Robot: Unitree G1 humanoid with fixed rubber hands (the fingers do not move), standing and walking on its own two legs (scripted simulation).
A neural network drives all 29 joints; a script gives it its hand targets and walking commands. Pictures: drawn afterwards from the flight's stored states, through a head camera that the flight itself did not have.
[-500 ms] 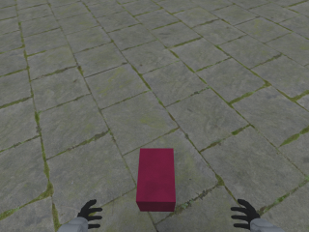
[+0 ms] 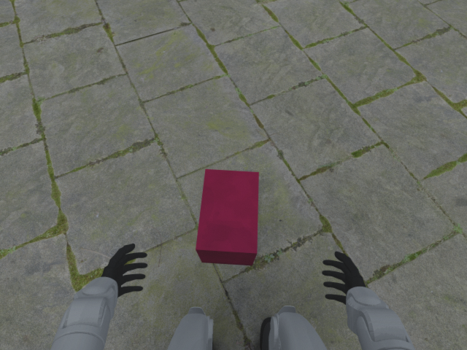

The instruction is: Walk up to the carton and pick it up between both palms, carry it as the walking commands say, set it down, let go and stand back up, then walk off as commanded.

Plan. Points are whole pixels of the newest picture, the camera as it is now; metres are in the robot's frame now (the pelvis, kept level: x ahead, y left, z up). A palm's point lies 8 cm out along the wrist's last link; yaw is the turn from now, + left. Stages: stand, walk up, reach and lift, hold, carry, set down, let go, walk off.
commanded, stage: reach and lift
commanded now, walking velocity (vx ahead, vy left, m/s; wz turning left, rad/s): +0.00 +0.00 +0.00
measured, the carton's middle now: (229, 218) +0.53 +0.04 -0.59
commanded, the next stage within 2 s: none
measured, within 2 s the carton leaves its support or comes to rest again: neither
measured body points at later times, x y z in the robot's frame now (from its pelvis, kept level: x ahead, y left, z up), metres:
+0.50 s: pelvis -0.03 +0.03 -0.04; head +0.20 +0.03 +0.35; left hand +0.42 +0.23 -0.14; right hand +0.37 -0.16 -0.14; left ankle +0.04 +0.13 -0.68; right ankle +0.05 -0.11 -0.68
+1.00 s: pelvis -0.02 +0.03 -0.05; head +0.30 +0.05 +0.26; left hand +0.54 +0.22 -0.16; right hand +0.50 -0.16 -0.16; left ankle +0.04 +0.13 -0.68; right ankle +0.05 -0.11 -0.68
